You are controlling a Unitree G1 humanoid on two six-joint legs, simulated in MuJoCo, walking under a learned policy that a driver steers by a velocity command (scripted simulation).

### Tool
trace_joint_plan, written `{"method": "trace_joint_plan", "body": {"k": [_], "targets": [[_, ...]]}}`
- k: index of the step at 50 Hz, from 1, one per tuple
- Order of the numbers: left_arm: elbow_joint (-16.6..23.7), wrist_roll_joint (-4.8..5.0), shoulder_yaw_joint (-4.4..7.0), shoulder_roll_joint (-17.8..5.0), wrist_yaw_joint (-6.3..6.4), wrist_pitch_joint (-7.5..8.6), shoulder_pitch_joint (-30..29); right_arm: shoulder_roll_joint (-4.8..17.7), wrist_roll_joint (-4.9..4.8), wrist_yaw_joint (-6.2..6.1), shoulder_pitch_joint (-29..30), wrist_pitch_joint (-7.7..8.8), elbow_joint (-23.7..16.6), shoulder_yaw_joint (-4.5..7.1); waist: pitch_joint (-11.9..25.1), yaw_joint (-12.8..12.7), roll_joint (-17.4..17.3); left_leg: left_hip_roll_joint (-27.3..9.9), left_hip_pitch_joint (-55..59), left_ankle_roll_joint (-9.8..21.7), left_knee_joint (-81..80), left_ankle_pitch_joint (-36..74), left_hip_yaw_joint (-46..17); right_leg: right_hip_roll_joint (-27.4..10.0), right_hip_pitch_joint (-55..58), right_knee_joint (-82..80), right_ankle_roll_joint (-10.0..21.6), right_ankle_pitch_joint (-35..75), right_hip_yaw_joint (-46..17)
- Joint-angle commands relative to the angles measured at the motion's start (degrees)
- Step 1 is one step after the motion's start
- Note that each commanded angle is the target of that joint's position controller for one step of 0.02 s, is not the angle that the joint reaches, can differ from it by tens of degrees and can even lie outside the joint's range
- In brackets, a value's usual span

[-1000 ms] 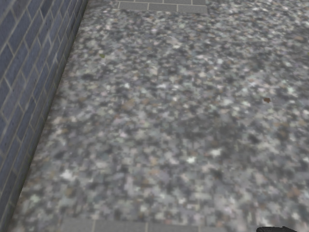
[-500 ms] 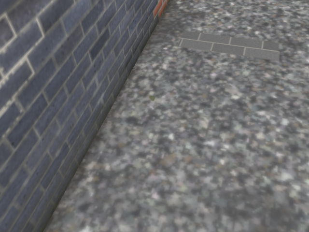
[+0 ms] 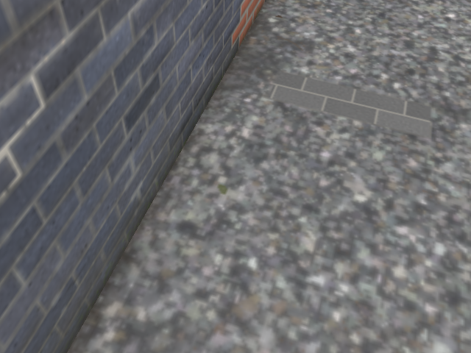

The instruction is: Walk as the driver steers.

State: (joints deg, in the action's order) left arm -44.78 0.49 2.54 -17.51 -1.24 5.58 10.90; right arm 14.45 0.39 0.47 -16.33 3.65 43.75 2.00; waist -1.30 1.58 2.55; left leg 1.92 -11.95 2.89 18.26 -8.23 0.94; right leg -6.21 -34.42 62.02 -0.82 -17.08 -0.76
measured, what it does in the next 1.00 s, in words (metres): walks ahead: right foot, then left foot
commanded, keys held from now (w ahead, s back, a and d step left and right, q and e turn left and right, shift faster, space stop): w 0.94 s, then w+e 0.06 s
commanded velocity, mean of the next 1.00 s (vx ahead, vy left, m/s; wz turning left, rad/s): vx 0.50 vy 0.00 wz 0.01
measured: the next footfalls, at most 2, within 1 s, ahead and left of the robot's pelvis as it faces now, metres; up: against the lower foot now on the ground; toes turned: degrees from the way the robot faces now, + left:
right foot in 0.28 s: +0.31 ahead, -0.17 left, +0.00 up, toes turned -2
left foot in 0.84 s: +0.55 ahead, +0.02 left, +0.00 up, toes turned +0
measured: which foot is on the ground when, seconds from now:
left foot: down 0.00-0.28, up 0.30-0.82, down 0.84-1.00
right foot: up 0.00-0.26, down 0.28-0.86, up 0.88-1.00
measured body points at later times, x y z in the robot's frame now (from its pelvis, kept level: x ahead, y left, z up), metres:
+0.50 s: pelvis +0.25 -0.10 +0.00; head +0.28 -0.11 +0.44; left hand +0.35 +0.17 -0.11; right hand +0.35 -0.38 -0.13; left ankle +0.26 +0.07 -0.66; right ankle +0.27 -0.17 -0.75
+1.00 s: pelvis +0.48 -0.08 +0.00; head +0.50 -0.07 +0.45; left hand +0.60 +0.20 -0.12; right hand +0.58 -0.37 -0.10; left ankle +0.51 +0.02 -0.75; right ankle +0.46 -0.23 -0.67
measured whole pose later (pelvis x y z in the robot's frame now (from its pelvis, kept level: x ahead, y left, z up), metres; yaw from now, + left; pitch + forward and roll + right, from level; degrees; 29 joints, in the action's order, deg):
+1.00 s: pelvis +0.48 -0.08 +0.00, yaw -1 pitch -1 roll +0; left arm -44.2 0.5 1.1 -20.4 -2.0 3.7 12.8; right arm 17.7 1.0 1.0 -14.2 5.0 44.3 1.6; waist -3.6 0.1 2.5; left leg 0.7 -12.5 2.2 21.5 -8.4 2.0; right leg -0.6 -26.8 61.0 2.1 -21.4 -2.8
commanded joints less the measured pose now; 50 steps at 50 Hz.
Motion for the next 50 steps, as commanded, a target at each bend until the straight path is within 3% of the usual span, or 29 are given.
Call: {"method": "trace_joint_plan", "body": {"k": [1, 2, 5, 10, 12, 13, 14, 15, 16, 17, 18, 19, 21, 24, 27, 31, 35, 36, 39, 41, 42, 43, 44, 45, 46, 47, 48, 50], "targets": [[4.31, -0.78, -0.08, -1.75, -0.18, -0.05, -0.49, 8.22, -0.5, -0.77, 0.53, 1.18, -2.59, 1.69, 0.93, -1.51, -7.44, -13.94, 2.27, 11.79, -10.96, 8.19, -10.12, -1.88, -4.78, -6.19, -1.95, 8.59, -0.86], [5.31, -0.72, -0.09, -1.72, -0.26, -0.2, -3.34, 9.07, -0.12, -1.02, -0.34, 1.22, -2.13, 1.85, 0.32, -0.84, -6.66, -13.24, 1.22, 10.86, -11.03, 9.16, -8.31, -1.03, -3.77, -10.7, -2.19, 12.56, -0.47], [6.83, -0.31, -0.52, -0.98, -1.02, -0.24, -8.58, 10.2, -0.65, -1.51, -3.28, 1.18, -0.47, 1.93, -0.13, 0.59, -7.89, -12.15, 1.65, 8.35, -10.22, 6.91, -5.67, 1.61, 0.88, -22.45, -1.95, 20.68, 0.46], [9.64, 0.12, -0.05, -3.17, -2.71, 0.12, -13.45, 12.21, -1.22, -1.71, -5.73, 0.51, 1.65, 2.46, -2.48, 0.96, -8.64, -16.94, 8.52, 6.28, -6.67, 2.3, -8.38, 2.7, 1.31, -30.01, 1.36, 16.33, -1.04], [8.72, -0.02, 0.3, -4.34, -2.95, 0.59, -9.63, 11.76, -1.26, -1.65, -5.46, -0.12, 2.36, 2.26, -1.32, -1.31, -9.85, -17.74, 11.34, 5.18, -2.76, 7.46, -8.66, 3.31, 5.51, -31.35, 3.54, 12.76, -0.16], [7.29, -0.34, 1.16, -5.9, -2.73, 0.72, -4.75, 12.12, -0.85, -1.57, -4.88, -0.57, 2.43, 2.26, 1.43, -4.14, -8.33, -15.58, 10.82, 3.98, 4.62, 15.2, -6.47, 5.18, 12.55, -32.8, 4.89, 11.7, 1.83], [4.74, -0.51, 2.42, -8.47, -2.24, 0.74, 3.71, 10.71, -0.35, -1.62, -5.82, -0.88, 2.34, 1.66, 6.75, -7.47, -5.29, -12.36, 6.25, 2.37, 16.88, 18.75, -3.5, 5.31, 24.81, -31.95, 6.42, 12.71, 1.65], [3.35, -0.84, 3.42, -13.57, -1.67, 0.59, 12.15, 7.35, 1.3, -1.77, -7.73, -0.74, 0.28, 0.23, 14.63, -8.98, 7.19, -7.49, -6.32, 0.05, 38.25, 1.29, -0.16, -6.7, 39.91, -31.86, 9.94, 15.94, -13.63], [3.91, -1.01, 3.56, -16.02, -2.36, 0.64, 11.44, 1.33, -0.17, -1.16, -15.63, 0.57, -0.25, -1.43, 20.31, -4.35, 22.0, 1.13, -25.15, -2.07, 53.63, -25.77, -3.8, -15.65, 52.89, -43.8, 18.33, 3.61, -41.82], [4.79, -0.24, 2.6, -10.55, -2.35, 0.92, 8.8, 8.45, -1.55, -1.05, -11.4, 1.16, 1.02, 0.32, 15.16, -5.88, 10.87, -2.2, -31.38, -2.32, 60.64, -22.87, -8.41, -15.22, 48.82, -46.25, 17.04, -1.34, -41.48], [5.1, -0.17, 2.04, -8.63, -2.04, 1.01, 6.09, 10.86, -2.28, -1.02, -5.51, 1.38, -0.17, 1.02, 8.98, -5.68, 5.11, -4.85, -32.68, -1.62, 60.37, -17.56, -7.03, -13.48, 42.04, -45.22, 14.88, 2.97, -31.6], [5.49, -0.64, 1.58, -7.42, -1.98, 0.91, 2.57, 10.7, -1.75, -1.5, -3.5, 1.18, -0.02, 1.06, 6.58, -3.84, 0.03, -7.71, -29.04, -1.92, 57.17, -12.49, -5.99, -10.77, 34.94, -45.36, 13.63, 11.17, -24.29], [5.31, -1.66, 0.87, -5.42, -1.87, 0.95, -0.16, 9.64, -1.18, -1.73, -3.37, 0.19, 0.15, 1.35, 4.15, -1.05, 2.36, -10.17, -22.22, -2.53, 51.6, -8.69, -5.86, -6.83, 26.23, -47.74, 13.16, 19.03, -16.31], [3.76, -1.06, 0.98, -5.76, -1.61, 1.49, 0.29, 7.68, -0.62, -1.74, -3.21, -0.97, -0.06, 1.27, 2.76, -0.06, 2.43, -9.77, -19.92, -3.79, 45.74, -6.69, -4.37, -4.84, 23.92, -50.73, 14.18, 23.61, -11.12], [2.43, -0.71, 1.37, -7.25, -0.97, 1.01, 1.92, 6.65, -0.16, -1.56, 2.61, -0.78, -2.3, 0.78, 0.49, -1.81, 0.91, -9.97, -23.16, -4.7, 34.98, -1.82, -3.95, -4.36, 26.99, -52.21, 13.78, 24.99, -8.91], [0.83, -0.37, 1.74, -9.32, -0.47, 0.06, 4.03, 5.61, -0.82, -0.77, 9.85, 0.33, -4.52, -0.15, -1.36, -5.04, 0.34, -8.54, -21.72, -4.84, 20.3, 4.54, -2.71, -3.57, 30.43, -53.23, 12.36, 20.83, -7.03], [-1.35, -0.02, 1.83, -10.4, -0.89, -0.57, 7.14, 6.56, -1.32, -0.14, 15.45, 1.22, -6.88, -0.57, -3.39, -7.11, 0.22, -6.97, -22.21, -3.95, 13.13, 4.3, -1.88, -5.42, 36.03, -51.88, 13.55, 21.4, -8.08], [-0.58, -0.22, 2.12, -11.79, -0.71, -1.33, 6.92, 7.58, -0.56, 0.21, 16.54, 1.67, -7.38, -0.51, -2.73, -7.4, -0.22, -6.7, -22.86, -3.62, 13.08, 5.35, -1.32, -5.4, 38.25, -50.49, 13.43, 26.39, -7.76], [-0.25, -0.5, 2.19, -12.28, -0.11, -2.79, 6.74, 8.95, -0.59, 0.9, 14.5, 2.48, -7.57, -0.26, 0.21, -4.96, 0.47, -4.25, -17.07, -1.5, 10.54, 0.18, 0.6, -5.81, 41.66, -45.16, 12.98, 40.32, -7.87], [0.52, -0.58, 1.78, -11.64, 0.19, -3.24, 4.56, 11.58, -0.51, 0.35, 4.14, 2.48, -4.7, 1.17, 6.27, 1.17, 0.4, -2.22, -1.65, 1.12, 5.52, 3.58, 2.33, -2.21, 38.73, -33.35, 10.88, 49.46, -5.03], [1.65, -1.82, 0.6, -8.87, 0.38, -2.58, 3.04, 14.95, 1.11, -0.02, -5.82, 2.4, -2.07, 2.49, 12.57, 5.33, -2.39, -9.18, 13.51, 5.02, 8.31, 4.46, -5.48, 1.0, 28.42, -19.82, 9.07, 37.99, -3.24], [3.75, -1.13, -0.81, -4.67, -0.09, -0.9, 6.35, 20.68, 2.6, 0.09, -11.13, 2.23, -1.55, 4.12, 17.15, 4.4, -14.23, -21.71, 30.07, 14.56, 4.47, -2.38, -30.55, 11.32, 6.39, 0.26, 4.82, 8.5, -1.19], [3.55, 0.68, -0.91, -6.39, -0.42, 0.39, 5.54, 16.57, 1.64, 0.67, -11.0, 2.28, -0.95, 3.28, 16.42, 4.76, -14.51, -25.68, 31.64, 17.17, -2.39, -10.18, -40.9, 12.59, -4.71, 7.84, 4.57, -19.06, -7.15], [4.0, 2.38, -0.21, -9.66, -0.84, 0.8, 3.54, 13.76, 0.47, 0.77, -6.73, 2.16, -1.7, 2.64, 8.94, 4.09, -11.13, -23.92, 26.32, 14.47, -3.92, -15.6, -33.28, 8.24, -9.28, 8.91, 4.93, -15.96, -8.08], [4.44, 2.0, -0.28, -10.15, -0.79, 0.48, 1.69, 12.11, 0.27, 0.86, -2.82, 1.99, -2.55, 2.29, 4.59, 2.55, -8.16, -21.33, 20.73, 12.22, -4.81, -14.95, -26.44, 4.89, -9.1, 6.56, 4.81, -11.78, -5.39], [4.73, 0.66, -0.18, -9.99, -0.61, 0.01, 0.49, 10.91, 0.05, 0.95, 0.28, 1.93, -2.92, 1.9, 1.16, 1.16, -5.73, -19.28, 14.15, 11.11, -6.91, -10.85, -22.63, 2.85, -7.23, 2.47, 3.89, -7.95, -3.99], [4.97, -0.29, 0.04, -9.69, -0.67, -1.09, -0.51, 9.76, 0.35, 0.51, 2.04, 1.83, -3.3, 1.23, -0.73, 0.21, -5.63, -18.42, 9.94, 10.21, -8.74, -5.19, -19.83, 1.82, -4.67, 0.5, 3.13, -3.59, -4.8], [3.98, -0.46, -0.55, -6.37, -0.78, -2.02, 2.98, 11.65, 0.95, -0.06, 2.86, 2.2, -1.94, 1.54, 0.18, -2.16, -6.71, -18.1, 4.21, 10.1, -10.37, 5.71, -14.05, 1.69, -0.29, -1.37, 1.03, -0.07, -5.0]]}}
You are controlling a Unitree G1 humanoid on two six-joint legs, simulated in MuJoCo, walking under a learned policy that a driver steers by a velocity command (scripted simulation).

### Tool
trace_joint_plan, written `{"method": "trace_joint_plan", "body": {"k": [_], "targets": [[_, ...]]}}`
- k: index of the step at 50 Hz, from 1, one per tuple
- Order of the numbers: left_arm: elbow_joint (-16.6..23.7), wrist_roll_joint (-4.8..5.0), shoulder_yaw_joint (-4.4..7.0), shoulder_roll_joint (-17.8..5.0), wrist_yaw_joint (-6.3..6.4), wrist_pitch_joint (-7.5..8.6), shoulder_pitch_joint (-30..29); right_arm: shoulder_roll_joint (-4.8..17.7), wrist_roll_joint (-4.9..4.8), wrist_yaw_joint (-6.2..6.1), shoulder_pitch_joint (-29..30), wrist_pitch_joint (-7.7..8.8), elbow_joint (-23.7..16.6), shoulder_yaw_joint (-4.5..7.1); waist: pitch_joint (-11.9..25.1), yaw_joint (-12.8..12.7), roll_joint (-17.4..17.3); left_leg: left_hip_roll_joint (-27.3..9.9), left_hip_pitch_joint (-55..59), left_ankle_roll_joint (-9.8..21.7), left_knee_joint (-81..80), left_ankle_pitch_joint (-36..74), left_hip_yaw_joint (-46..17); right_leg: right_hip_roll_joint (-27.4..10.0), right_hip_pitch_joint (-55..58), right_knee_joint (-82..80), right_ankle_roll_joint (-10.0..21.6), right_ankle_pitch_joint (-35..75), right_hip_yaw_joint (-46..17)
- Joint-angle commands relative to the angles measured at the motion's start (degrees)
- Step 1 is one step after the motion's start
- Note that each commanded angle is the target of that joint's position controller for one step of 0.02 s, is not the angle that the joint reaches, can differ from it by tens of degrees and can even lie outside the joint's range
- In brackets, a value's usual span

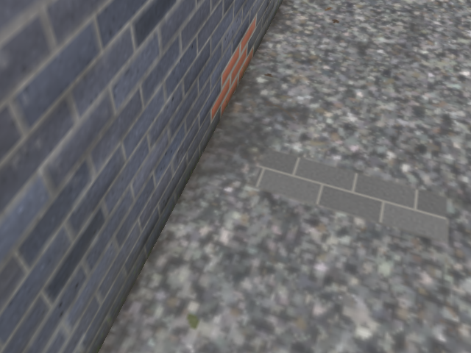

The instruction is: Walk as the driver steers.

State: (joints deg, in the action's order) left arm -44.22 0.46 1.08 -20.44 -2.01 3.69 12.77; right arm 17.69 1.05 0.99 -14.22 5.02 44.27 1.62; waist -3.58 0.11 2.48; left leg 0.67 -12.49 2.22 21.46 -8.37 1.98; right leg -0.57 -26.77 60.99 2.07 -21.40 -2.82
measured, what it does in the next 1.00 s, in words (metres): walks ahead, turning right: right foot, then left foot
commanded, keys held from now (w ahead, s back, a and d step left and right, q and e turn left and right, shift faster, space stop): w+e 0.48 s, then no key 0.52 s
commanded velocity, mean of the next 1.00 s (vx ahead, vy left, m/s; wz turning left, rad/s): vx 0.35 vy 0.00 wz -0.30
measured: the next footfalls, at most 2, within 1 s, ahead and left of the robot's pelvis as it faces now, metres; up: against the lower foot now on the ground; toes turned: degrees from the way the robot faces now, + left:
right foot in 0.34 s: +0.31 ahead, -0.21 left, +0.00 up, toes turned -10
left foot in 0.84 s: +0.58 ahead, -0.13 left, +0.00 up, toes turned -21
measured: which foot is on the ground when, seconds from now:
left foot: down 0.00-0.36, up 0.38-0.82, down 0.84-1.00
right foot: up 0.00-0.32, down 0.34-0.86, up 0.88-1.00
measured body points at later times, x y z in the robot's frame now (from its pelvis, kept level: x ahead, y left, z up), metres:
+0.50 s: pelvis +0.24 -0.13 -0.01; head +0.27 -0.16 +0.44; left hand +0.42 +0.11 -0.10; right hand +0.29 -0.43 -0.13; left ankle +0.22 +0.06 -0.65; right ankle +0.27 -0.20 -0.74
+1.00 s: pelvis +0.41 -0.18 -0.01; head +0.44 -0.18 +0.44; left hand +0.61 +0.04 -0.13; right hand +0.48 -0.47 -0.11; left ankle +0.54 -0.12 -0.75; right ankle +0.30 -0.26 -0.70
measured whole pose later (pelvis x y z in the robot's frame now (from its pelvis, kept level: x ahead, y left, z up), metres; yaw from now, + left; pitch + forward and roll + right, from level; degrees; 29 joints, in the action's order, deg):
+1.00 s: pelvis +0.41 -0.18 -0.01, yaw -21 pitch +1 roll +1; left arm -43.6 0.3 2.5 -16.2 1.8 -2.2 13.6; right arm 13.6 0.8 0.9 -5.7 3.0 43.9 1.2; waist -1.7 -0.1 1.1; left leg 2.1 -22.0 2.5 25.8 -4.9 1.4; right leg 3.4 -19.4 55.2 -3.0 -32.8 -5.5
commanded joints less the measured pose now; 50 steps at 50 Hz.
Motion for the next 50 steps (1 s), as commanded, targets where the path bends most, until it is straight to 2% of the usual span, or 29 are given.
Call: {"method": "trace_joint_plan", "body": {"k": [1, 7, 9, 12, 14, 15, 16, 17, 18, 19, 20, 21, 22, 23, 25, 26, 29, 34, 37, 40, 41, 42, 43, 44, 45, 46, 47, 48, 50], "targets": [[3.57, -0.24, 0.86, -2.87, 0.11, -0.49, 1.02, 9.17, 0.56, -0.65, 0.56, 1.13, -1.98, 2.17, 2.53, -0.74, -7.45, -16.45, 3.3, 10.69, -14.44, 8.04, -11.73, -3.75, -7.82, -1.33, -2.79, 7.23, -3.03], [7.09, -0.62, 1.5, -1.09, -0.29, -1.26, -6.67, 9.83, 0.04, -1.95, -2.61, 1.42, 1.12, 2.44, 0.8, 1.81, -9.5, -13.94, 3.37, 6.55, -15.1, 5.61, 0.64, -2.72, -7.84, -15.36, -4.44, 24.73, -0.79], [8.14, -0.36, 1.55, -0.82, -0.55, -0.31, -8.54, 11.53, -0.31, -1.29, -4.26, 1.34, 2.2, 3.16, 0.43, 2.85, -9.4, -15.58, 6.43, 6.22, -13.88, 4.6, 1.1, -2.79, -8.07, -20.02, -3.61, 24.88, 0.17], [10.08, -0.37, 1.86, -1.05, -1.37, -0.45, -10.46, 12.32, -1.04, -1.55, -4.37, 0.11, 3.23, 3.6, -1.43, 2.99, -9.86, -18.67, 11.05, 5.06, -11.99, 3.38, 1.07, -2.74, -9.9, -22.82, -1.89, 19.1, 1.17], [10.94, -0.16, 2.02, -1.53, -2.11, -0.52, -9.65, 12.49, -1.89, -1.87, -3.19, -0.74, 3.24, 3.85, -1.35, 1.74, -10.27, -19.84, 12.68, 4.24, -8.82, 7.17, 2.31, -2.11, -7.69, -24.29, -0.22, 12.63, 3.18], [10.87, -0.1, 2.61, -2.88, -2.36, -0.77, -7.05, 12.91, -1.54, -1.92, -2.2, -1.06, 2.11, 3.96, 0.19, 0.14, -10.45, -19.04, 12.1, 3.24, -4.4, 14.02, 4.39, -0.58, -2.28, -25.35, 1.23, 10.69, 5.1], [8.75, -0.08, 3.75, -4.27, -2.34, -0.82, 0.67, 12.16, -1.69, -2.03, -1.77, -1.54, 2.09, 3.74, 4.38, -4.11, -9.2, -17.16, 11.23, 1.86, 5.61, 22.87, 6.86, 1.8, 7.33, -27.84, 2.96, 12.19, 6.72], [5.88, 0.15, 5.96, -7.74, -1.4, -1.3, 10.16, 11.13, -1.3, -2.02, -3.72, -1.39, 1.33, 3.43, 9.66, -7.47, -4.94, -14.05, 5.52, -0.22, 20.23, 26.42, 9.54, 4.91, 20.71, -28.18, 4.5, 12.58, 6.68], [5.44, 0.51, 7.25, -14.24, 0.13, -2.12, 14.88, 6.19, 1.0, -1.69, -5.82, -0.49, -0.96, 1.69, 12.32, -6.55, 12.31, -9.59, -10.04, -3.35, 41.58, -6.25, 9.43, -7.27, 31.63, -30.77, 8.73, 17.11, -14.36], [7.88, 0.49, 7.36, -17.67, -0.13, -1.6, 12.35, 1.73, -0.76, -1.17, -9.34, 1.61, -3.7, 0.31, 20.88, -1.33, 19.76, 1.19, -27.8, -5.05, 57.07, -27.65, -1.91, -16.74, 44.54, -43.54, 19.39, 2.34, -47.0], [8.7, 0.83, 6.08, -11.48, -0.75, -0.52, 11.43, 8.22, -3.0, -0.76, -3.53, 2.87, -3.5, 1.58, 18.49, -4.52, 6.58, -2.13, -33.28, -3.9, 61.12, -22.82, -8.32, -17.22, 42.53, -46.47, 16.7, 0.7, -45.24], [8.3, 0.83, 5.59, -9.1, -0.61, 0.5, 8.99, 9.85, -3.69, -1.08, -0.3, 3.24, -3.98, 2.07, 12.11, -4.12, 3.25, -4.14, -34.52, -2.34, 58.62, -17.53, -7.46, -15.45, 35.96, -44.74, 14.5, 4.65, -36.14], [9.04, 0.57, 4.98, -7.55, -0.81, 0.92, 5.03, 8.98, -1.93, -1.77, 0.04, 3.04, -3.31, 2.04, 9.24, -1.66, -1.94, -6.6, -31.15, -1.83, 53.47, -12.67, -7.52, -12.95, 28.2, -43.69, 12.75, 11.76, -29.08], [9.62, 0.3, 4.44, -6.02, -0.71, 0.84, 2.26, 9.25, -0.68, -2.18, 0.45, 2.68, -3.26, 2.44, 7.47, -0.11, -0.54, -7.82, -27.15, -1.95, 48.62, -10.11, -7.49, -10.92, 22.27, -43.93, 12.34, 18.48, -24.18], [10.05, -0.33, 3.9, -4.91, 0.11, 0.45, 1.24, 9.23, -0.31, -1.82, 0.87, 1.37, -3.9, 2.93, 7.18, 1.15, 2.96, -7.91, -23.06, -2.77, 44.58, -6.99, -6.65, -8.69, 18.29, -45.36, 11.92, 30.72, -18.58], [9.88, -0.19, 3.71, -4.08, 0.65, 0.38, 1.49, 7.8, -0.58, -1.9, 0.66, 0.77, -3.54, 2.8, 6.99, 1.32, 2.4, -7.52, -22.73, -3.43, 42.78, -7.03, -5.7, -8.21, 17.68, -45.08, 11.75, 38.12, -15.82], [8.26, -0.26, 3.92, -4.71, 2.16, -0.06, 3.96, 4.99, 0.17, -1.57, 2.52, -0.25, -3.92, 2.21, 7.38, 0.65, 1.11, -5.38, -23.84, -5.05, 35.14, -1.5, -4.09, -7.09, 18.14, -43.73, 10.86, 53.64, -10.37], [5.78, 0.11, 3.62, -4.2, 4.45, -1.77, 5.86, 3.08, -0.31, -0.14, 10.19, 0.13, -4.91, 1.67, 7.81, -2.69, 2.13, -2.52, -19.54, -4.41, 16.38, 13.82, -3.04, -4.98, 19.94, -42.83, 4.14, 50.91, -7.14], [4.18, -0.2, 3.47, -3.84, 5.04, -2.32, 6.94, 3.09, -0.32, 0.75, 13.1, 0.62, -5.42, 1.71, 6.45, -3.73, 1.97, -1.39, -18.16, -3.53, 11.15, 14.87, -3.41, -6.35, 22.2, -41.66, 3.6, 48.21, -9.14], [3.4, -0.51, 3.47, -3.37, 5.09, -2.75, 6.02, 4.34, 0.11, 1.09, 11.9, 1.35, -5.09, 2.15, 5.92, -2.55, 1.98, -0.92, -17.69, -1.41, 7.87, 8.34, -3.96, -8.14, 26.16, -36.77, 4.17, 51.91, -12.21], [3.4, -0.5, 3.4, -3.18, 5.06, -2.85, 5.32, 4.86, 0.29, 1.01, 9.89, 1.66, -4.48, 2.37, 6.62, -1.43, 2.07, -0.44, -15.3, -0.45, 5.84, 7.57, -3.52, -7.88, 27.0, -33.98, 4.14, 54.81, -12.84], [3.62, -0.37, 3.3, -3.22, 4.92, -2.85, 3.81, 5.15, 0.64, 0.8, 6.71, 2.04, -3.65, 2.53, 8.05, 0.87, 1.61, -0.65, -9.56, 0.85, 1.12, 13.42, -3.07, -6.25, 26.43, -29.93, 3.14, 57.42, -12.11], [4.61, -0.98, 3.13, -2.98, 4.62, -2.48, 2.85, 6.79, 1.37, 0.3, 2.95, 2.36, -3.11, 2.76, 12.36, 2.32, -0.01, -4.85, 1.92, 3.69, 1.58, 30.51, -7.32, -3.68, 21.86, -24.37, 1.63, 53.8, -11.6], [4.49, -1.66, 2.9, -1.59, 4.33, -1.95, 7.73, 9.45, 1.88, -0.19, 0.57, 1.89, -3.0, 3.17, 18.29, 0.3, -8.12, -14.25, 17.94, 11.26, 7.48, 51.52, -15.87, 0.96, 10.54, -13.01, -2.15, 32.7, -11.11], [3.16, -1.28, 2.38, -0.74, 4.01, -2.04, 10.9, 4.03, 1.33, -0.38, -1.45, 0.73, -2.23, 1.96, 23.45, 1.82, -15.07, -23.03, 24.96, 19.25, 6.8, 57.5, -25.4, 5.78, 1.95, -1.28, -5.87, -10.75, -8.5], [3.29, -0.58, 3.07, -3.99, 3.47, -2.9, 8.56, 1.61, -0.28, -0.55, -0.55, -0.21, -2.04, 1.22, 21.07, 1.92, -11.03, -22.88, 18.79, 18.38, 3.24, 43.2, -27.38, 4.04, 0.79, 2.17, -5.62, -18.98, -8.3], [3.53, 0.02, 3.39, -3.78, 3.45, -4.15, 5.78, 1.33, -0.84, -0.68, 3.87, -0.97, -2.66, 0.98, 14.95, 0.82, -7.24, -20.21, 12.11, 15.37, 0.72, 28.91, -25.04, 2.11, -0.54, 3.53, -5.89, -16.4, -7.08], [3.07, 0.3, 3.38, -2.71, 3.71, -5.74, 4.96, 1.27, -0.74, -0.37, 7.27, -1.79, -3.38, 0.59, 10.85, -0.12, -6.17, -18.24, 5.57, 13.41, -2.06, 18.71, -22.08, 0.87, 0.25, 1.99, -6.21, -14.87, -5.43], [1.96, 0.07, 3.3, -0.93, 4.48, -7.69, 6.71, 3.7, -0.48, -0.18, 12.77, -2.85, -3.86, 1.24, 5.81, -2.51, -8.53, -12.7, -7.28, 9.24, -7.51, 0.07, -16.32, -0.51, 8.28, -10.22, -6.42, -9.96, -1.87]]}}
